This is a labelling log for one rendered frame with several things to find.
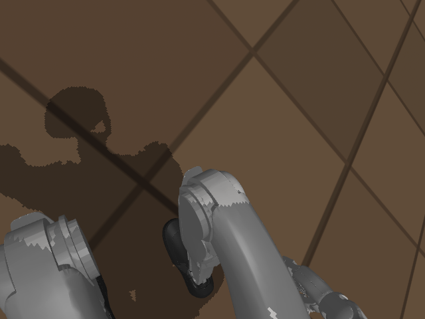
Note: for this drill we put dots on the right robot foot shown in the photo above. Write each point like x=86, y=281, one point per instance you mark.
x=178, y=255

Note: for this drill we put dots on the right robot hand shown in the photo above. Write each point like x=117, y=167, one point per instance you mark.
x=313, y=287

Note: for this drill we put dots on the right robot arm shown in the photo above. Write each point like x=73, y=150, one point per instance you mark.
x=335, y=305

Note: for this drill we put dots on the left robot foot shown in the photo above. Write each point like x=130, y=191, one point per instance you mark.
x=104, y=292

